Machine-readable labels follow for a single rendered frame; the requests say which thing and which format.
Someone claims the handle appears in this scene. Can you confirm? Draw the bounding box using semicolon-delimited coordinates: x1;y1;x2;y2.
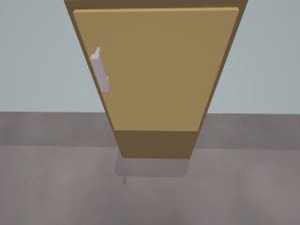
90;47;110;92

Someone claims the cupboard door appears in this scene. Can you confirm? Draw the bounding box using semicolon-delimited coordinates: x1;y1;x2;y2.
73;7;239;131

